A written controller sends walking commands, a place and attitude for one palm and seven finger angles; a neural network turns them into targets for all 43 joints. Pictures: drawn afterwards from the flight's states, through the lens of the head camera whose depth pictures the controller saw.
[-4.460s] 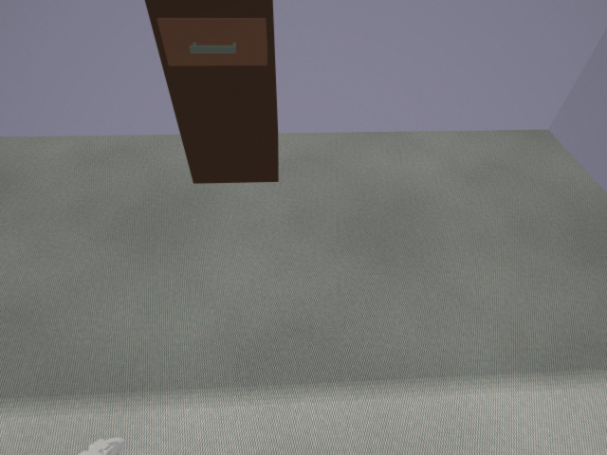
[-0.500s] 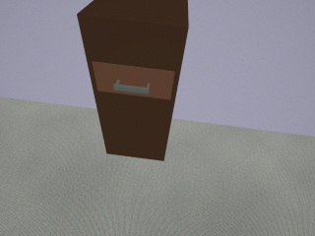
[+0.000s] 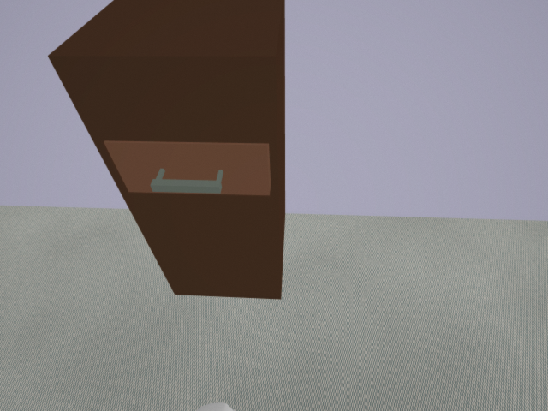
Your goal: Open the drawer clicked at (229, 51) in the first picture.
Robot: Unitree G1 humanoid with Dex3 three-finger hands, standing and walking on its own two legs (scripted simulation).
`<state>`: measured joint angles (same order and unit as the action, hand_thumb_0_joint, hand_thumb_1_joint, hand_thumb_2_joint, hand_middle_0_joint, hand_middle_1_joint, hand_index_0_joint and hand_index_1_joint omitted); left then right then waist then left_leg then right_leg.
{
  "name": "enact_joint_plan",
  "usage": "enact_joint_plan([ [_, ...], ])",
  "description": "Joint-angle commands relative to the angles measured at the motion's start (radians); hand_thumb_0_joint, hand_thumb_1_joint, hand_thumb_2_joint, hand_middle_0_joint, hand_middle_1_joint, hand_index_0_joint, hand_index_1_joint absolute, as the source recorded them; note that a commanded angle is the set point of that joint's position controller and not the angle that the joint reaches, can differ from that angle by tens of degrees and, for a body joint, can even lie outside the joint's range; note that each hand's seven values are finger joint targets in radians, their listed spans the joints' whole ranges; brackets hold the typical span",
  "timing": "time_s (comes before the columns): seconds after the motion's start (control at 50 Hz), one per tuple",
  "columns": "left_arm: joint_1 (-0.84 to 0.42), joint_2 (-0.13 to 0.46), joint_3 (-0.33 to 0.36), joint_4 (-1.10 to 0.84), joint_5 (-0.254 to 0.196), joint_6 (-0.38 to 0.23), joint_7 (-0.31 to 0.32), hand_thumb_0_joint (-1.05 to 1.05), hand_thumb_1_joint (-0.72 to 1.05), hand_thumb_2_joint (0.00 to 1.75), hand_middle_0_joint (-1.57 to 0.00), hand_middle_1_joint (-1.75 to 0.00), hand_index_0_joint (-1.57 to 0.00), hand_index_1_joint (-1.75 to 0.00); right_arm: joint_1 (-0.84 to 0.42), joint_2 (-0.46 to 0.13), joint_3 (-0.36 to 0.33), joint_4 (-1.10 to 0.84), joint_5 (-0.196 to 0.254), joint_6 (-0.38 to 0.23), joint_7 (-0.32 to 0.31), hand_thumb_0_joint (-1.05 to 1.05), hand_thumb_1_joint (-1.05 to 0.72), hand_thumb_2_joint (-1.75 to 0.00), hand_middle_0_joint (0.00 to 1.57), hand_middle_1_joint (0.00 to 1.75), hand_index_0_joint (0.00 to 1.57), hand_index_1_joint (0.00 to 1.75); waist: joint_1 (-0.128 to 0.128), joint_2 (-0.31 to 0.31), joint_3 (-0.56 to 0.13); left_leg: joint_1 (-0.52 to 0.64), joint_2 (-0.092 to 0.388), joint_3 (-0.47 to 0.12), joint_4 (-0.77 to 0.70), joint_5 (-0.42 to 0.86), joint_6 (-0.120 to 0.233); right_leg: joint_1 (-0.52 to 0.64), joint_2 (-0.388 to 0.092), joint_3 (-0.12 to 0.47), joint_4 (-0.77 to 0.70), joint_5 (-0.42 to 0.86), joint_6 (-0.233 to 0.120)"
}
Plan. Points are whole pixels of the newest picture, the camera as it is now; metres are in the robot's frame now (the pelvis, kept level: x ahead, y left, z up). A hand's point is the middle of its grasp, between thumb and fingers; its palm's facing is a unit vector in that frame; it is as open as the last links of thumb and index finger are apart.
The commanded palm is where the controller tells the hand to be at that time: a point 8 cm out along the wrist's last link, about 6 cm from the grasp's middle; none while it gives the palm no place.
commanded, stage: take the last steps up to it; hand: left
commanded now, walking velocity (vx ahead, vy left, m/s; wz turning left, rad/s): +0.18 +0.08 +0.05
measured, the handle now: (188, 179) +0.64 +0.24 -0.08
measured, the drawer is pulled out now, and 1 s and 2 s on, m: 0.00 0.00 0.00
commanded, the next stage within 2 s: come to a stop and stand still in 0.10 s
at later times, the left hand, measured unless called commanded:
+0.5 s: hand out of the picture +0.08 +0.23 -0.19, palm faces +0.03 -0.98 -0.18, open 7.3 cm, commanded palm none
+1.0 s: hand out of the picture +0.08 +0.15 -0.15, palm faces +0.02 -0.96 -0.26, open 7.3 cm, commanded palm none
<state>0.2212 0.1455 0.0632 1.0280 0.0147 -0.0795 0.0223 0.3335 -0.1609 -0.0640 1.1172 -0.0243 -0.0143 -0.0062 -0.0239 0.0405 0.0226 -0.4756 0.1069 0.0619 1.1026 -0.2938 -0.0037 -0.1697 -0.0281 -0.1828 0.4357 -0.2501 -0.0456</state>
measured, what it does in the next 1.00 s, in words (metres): steps on the spot: left foot, then right foot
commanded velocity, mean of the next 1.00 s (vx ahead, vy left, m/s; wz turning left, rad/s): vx -0.01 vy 0.02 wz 0.01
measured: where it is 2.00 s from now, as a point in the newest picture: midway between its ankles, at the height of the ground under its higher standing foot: outside the picture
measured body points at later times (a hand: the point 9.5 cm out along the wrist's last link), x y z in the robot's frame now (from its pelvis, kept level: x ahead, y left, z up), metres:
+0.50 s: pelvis +0.10 +0.05 +0.00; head +0.14 +0.08 +0.44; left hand +0.08 +0.29 -0.17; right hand +0.20 -0.17 -0.14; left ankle +0.17 +0.14 -0.74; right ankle +0.05 -0.09 -0.67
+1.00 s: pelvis +0.07 -0.03 +0.01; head +0.08 -0.07 +0.46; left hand +0.08 +0.20 -0.13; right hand +0.04 -0.26 -0.17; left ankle +0.06 +0.14 -0.68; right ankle +0.03 -0.12 -0.74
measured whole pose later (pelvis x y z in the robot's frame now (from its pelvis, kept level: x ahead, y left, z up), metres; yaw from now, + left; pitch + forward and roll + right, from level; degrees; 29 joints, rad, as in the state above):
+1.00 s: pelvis +0.07 -0.03 +0.01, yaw -1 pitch +1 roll +3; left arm 0.30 0.12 0.02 1.04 0.02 0.00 0.02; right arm 0.32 -0.21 -0.07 1.09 -0.02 0.05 0.01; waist -0.01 0.05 0.01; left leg -0.41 0.03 0.02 0.88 -0.28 -0.05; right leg -0.14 -0.05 -0.06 0.38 -0.25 -0.03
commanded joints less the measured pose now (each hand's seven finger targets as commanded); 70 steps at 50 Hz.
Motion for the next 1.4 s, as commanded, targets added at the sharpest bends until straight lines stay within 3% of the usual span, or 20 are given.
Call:
enact_joint_plan([
  [0.0,0.12,0.084,-0.008,0.015,0.007,-0.005,-0.003,0.0,0.9,0.9,-0.2,-0.3,-0.2,-0.3,0.037,0.001,0.005,-0.056,-0.001,0.004,0.014,0.0,-0.9,-0.9,0.2,0.3,0.2,0.3,0.002,-0.152,0.086,-0.061,0.025,-0.008,-0.108,0.078,-0.021,-0.044,-0.257,0.159,-0.258,0.3,-0.092],
  [0.16,0.164,0.156,0.005,0.045,0.015,0.006,0.002,0.0,0.9,0.9,-0.2,-0.3,-0.2,-0.3,-0.15,-0.04,0.012,-0.139,0.006,-0.015,0.03,0.0,-0.9,-0.9,0.2,0.3,0.2,0.3,0.043,-0.167,0.081,0.035,-0.009,0.03,-0.437,0.066,-0.002,0.06,-0.284,0.149,-0.166,0.41,-0.087],
  [0.22,0.154,0.12,-0.009,0.055,0.008,0.029,0.012,0.0,0.9,0.9,-0.2,-0.3,-0.2,-0.3,-0.018,-0.071,0.015,-0.091,0.0,-0.026,0.011,0.0,-0.9,-0.9,0.2,0.3,0.2,0.3,-0.018,-0.083,0.004,0.331,-0.039,0.023,-0.641,0.322,0.007,-0.001,-0.179,0.082,0.079,0.432,-0.017],
  [0.26,0.251,0.043,-0.035,0.059,-0.019,0.044,0.02,0.0,0.9,0.9,-0.2,-0.3,-0.2,-0.3,0.08,-0.195,0.004,-0.072,0.005,-0.031,-0.016,0.0,-0.9,-0.9,0.2,0.3,0.2,0.3,-0.009,0.236,-0.202,0.58,0.283,-0.258,-0.654,1.09,0.148,-0.141,-0.031,0.062,0.377,-0.28,0.071],
  [0.36,0.192,0.088,-0.024,0.066,-0.002,0.103,0.029,0.0,0.9,0.9,-0.2,-0.3,-0.2,-0.3,-0.108,-0.152,0.014,-0.103,0.017,0.006,-0.053,0.0,-0.9,-0.9,0.2,0.3,0.2,0.3,0.017,0.121,-0.034,0.336,0.263,-0.155,-0.751,0.953,0.183,-0.165,-0.063,0.19,0.537,-0.297,0.085],
  [0.42,0.17,0.106,-0.002,0.032,0.005,0.126,0.019,0.0,0.9,0.9,-0.2,-0.3,-0.2,-0.3,-0.116,-0.174,-0.005,-0.11,0.015,0.019,-0.057,0.0,-0.9,-0.9,0.2,0.3,0.2,0.3,0.019,0.02,-0.062,0.333,0.278,-0.149,-0.763,0.805,0.201,-0.235,-0.038,0.203,0.673,-0.245,0.086],
  [0.5,0.153,0.1,0.019,-0.015,0.01,0.146,0.008,0.0,0.9,0.9,-0.2,-0.3,-0.2,-0.3,-0.156,-0.167,-0.018,-0.139,0.009,0.018,-0.05,0.0,-0.9,-0.9,0.2,0.3,0.2,0.3,0.026,0.067,-0.119,0.302,0.244,-0.107,-0.797,0.499,0.178,-0.264,-0.029,0.213,0.717,-0.16,0.096],
  [0.64,0.085,0.08,0.003,-0.046,0.007,0.133,-0.004,0.0,0.9,0.9,-0.2,-0.3,-0.2,-0.3,-0.149,-0.177,-0.025,-0.131,-0.009,0.031,-0.023,0.0,-0.9,-0.9,0.2,0.3,0.2,0.3,0.003,0.186,-0.055,0.207,0.197,-0.17,-0.904,-0.105,0.14,-0.134,-0.024,0.127,0.339,-0.229,0.07],
  [0.7,0.217,0.08,-0.003,0.01,0.004,0.11,-0.001,0.0,0.9,0.9,-0.2,-0.3,-0.2,-0.3,-0.162,-0.175,-0.026,-0.125,-0.006,0.04,-0.011,0.0,-0.9,-0.9,0.2,0.3,0.2,0.3,0.066,0.124,-0.049,0.079,0.109,-0.099,-0.867,-0.262,0.061,0.102,0.01,0.067,0.024,-0.092,0.055],
  [0.72,0.229,0.127,-0.003,0.015,0.013,0.098,0.004,0.0,0.9,0.9,-0.2,-0.3,-0.2,-0.3,-0.142,-0.127,-0.017,-0.119,0.005,0.044,-0.005,0.0,-0.9,-0.9,0.2,0.3,0.2,0.3,0.07,-0.019,-0.031,0.032,0.031,-0.043,-0.748,-0.25,0.014,0.128,-0.047,0.138,-0.123,-0.115,0.048],
  [0.74,0.189,0.197,0.0,-0.006,0.022,0.085,0.009,0.0,0.9,0.9,-0.2,-0.3,-0.2,-0.3,-0.131,-0.048,0.002,-0.135,0.019,0.051,-0.002,0.0,-0.9,-0.9,0.2,0.3,0.2,0.3,0.05,-0.278,0.017,-0.027,-0.051,0.014,-0.551,-0.199,-0.038,0.013,-0.259,0.445,-0.308,-0.408,-0.019],
  [0.76,0.095,0.244,0.004,-0.051,0.015,0.092,0.013,0.0,0.9,0.9,-0.2,-0.3,-0.2,-0.3,-0.179,-0.079,-0.003,-0.164,0.009,0.057,0.005,0.0,-0.9,-0.9,0.2,0.3,0.2,0.3,0.062,-0.304,0.12,-0.019,-0.049,-0.022,-0.433,-0.18,-0.031,-0.196,-0.366,0.557,-0.411,-0.549,-0.067],
  [0.84,-0.037,0.192,-0.002,-0.074,0.007,0.069,0.015,0.0,0.9,0.9,-0.2,-0.3,-0.2,-0.3,-0.053,-0.1,-0.008,-0.091,-0.001,0.056,0.015,0.0,-0.9,-0.9,0.2,0.3,0.2,0.3,-0.006,-0.214,0.16,0.013,-0.048,-0.061,-0.246,0.006,-0.023,-0.197,-0.257,0.36,-0.324,-0.199,-0.038],
  [0.88,0.027,0.181,-0.004,-0.062,0.002,0.059,0.009,0.0,0.9,0.9,-0.2,-0.3,-0.2,-0.3,-0.023,-0.097,-0.006,-0.081,0.003,0.045,0.016,0.0,-0.9,-0.9,0.2,0.3,0.2,0.3,0.012,-0.169,0.112,-0.023,-0.066,-0.047,-0.222,0.035,-0.039,-0.052,-0.232,0.289,-0.247,0.04,-0.027],
  [1.0,0.18,0.182,0.012,-0.008,0.004,0.057,0.026,0.0,0.9,0.9,-0.2,-0.3,-0.2,-0.3,-0.078,-0.11,-0.005,-0.116,0.008,0.051,-0.002,0.0,-0.9,-0.9,0.2,0.3,0.2,0.3,0.077,-0.196,-0.015,-0.097,-0.064,-0.066,-0.17,-0.061,-0.067,0.211,-0.318,0.315,-0.094,0.593,-0.093],
  [1.1,0.19,0.184,0.017,0.007,0.014,0.065,0.033,0.0,0.9,0.9,-0.2,-0.3,-0.2,-0.3,-0.13,-0.091,0.005,-0.138,0.015,0.05,-0.005,0.0,-0.9,-0.9,0.2,0.3,0.2,0.3,0.09,-0.228,-0.034,-0.041,-0.069,-0.053,-0.284,-0.13,-0.058,0.219,-0.321,0.328,-0.063,0.661,-0.124],
  [1.22,0.082,0.186,0.011,0.009,0.009,0.08,0.021,0.0,0.9,0.9,-0.2,-0.3,-0.2,-0.3,-0.047,-0.077,0.014,-0.1,0.022,0.03,-0.008,0.0,-0.9,-0.9,0.2,0.3,0.2,0.3,0.018,-0.252,-0.041,0.337,-0.104,0.018,-0.676,0.115,-0.03,-0.025,-0.209,0.238,-0.003,0.394,-0.033],
  [1.28,0.126,0.079,-0.014,0.007,-0.003,0.094,0.017,0.0,0.9,0.9,-0.2,-0.3,-0.2,-0.3,-0.043,-0.206,0.0,-0.103,0.009,0.012,-0.019,0.0,-0.9,-0.9,0.2,0.3,0.2,0.3,0.029,0.131,-0.068,0.42,0.178,-0.237,-0.761,0.434,0.093,-0.158,-0.057,0.108,0.162,-0.144,0.064],
  [1.32,0.104,0.058,-0.023,0.002,0.003,0.098,0.013,0.0,0.9,0.9,-0.2,-0.3,-0.2,-0.3,-0.104,-0.198,0.007,-0.118,0.001,0.018,-0.025,0.0,-0.9,-0.9,0.2,0.3,0.2,0.3,0.043,0.101,0.052,0.263,0.185,-0.225,-0.837,0.294,0.136,-0.173,-0.051,0.125,0.259,-0.228,0.065],
  [1.38,0.099,0.087,-0.025,0.036,0.0,0.103,0.008,0.0,0.9,0.9,-0.2,-0.3,-0.2,-0.3,-0.147,-0.14,0.03,-0.105,0.006,0.012,-0.037,0.0,-0.9,-0.9,0.2,0.3,0.2,0.3,0.045,0.207,0.038,0.315,0.119,-0.141,-0.805,0.515,0.136,-0.153,-0.065,0.151,0.289,-0.202,0.062],
])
